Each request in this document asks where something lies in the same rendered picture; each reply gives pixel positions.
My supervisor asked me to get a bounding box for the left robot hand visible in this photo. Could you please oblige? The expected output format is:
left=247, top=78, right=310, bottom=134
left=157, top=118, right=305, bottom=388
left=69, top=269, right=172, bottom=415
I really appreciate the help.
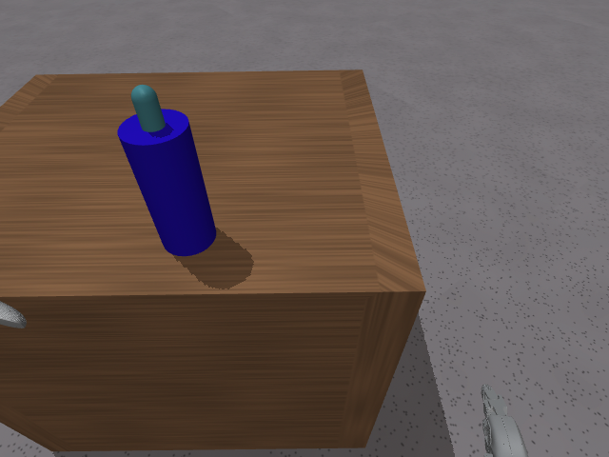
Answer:
left=0, top=301, right=27, bottom=328

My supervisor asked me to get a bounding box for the right robot hand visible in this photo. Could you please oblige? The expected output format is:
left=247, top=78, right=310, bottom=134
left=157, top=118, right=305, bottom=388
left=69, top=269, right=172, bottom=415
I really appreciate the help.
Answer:
left=481, top=384, right=528, bottom=457

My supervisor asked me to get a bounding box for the bottle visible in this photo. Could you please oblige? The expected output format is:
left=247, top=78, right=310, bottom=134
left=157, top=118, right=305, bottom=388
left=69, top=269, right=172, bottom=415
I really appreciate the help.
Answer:
left=117, top=85, right=216, bottom=256

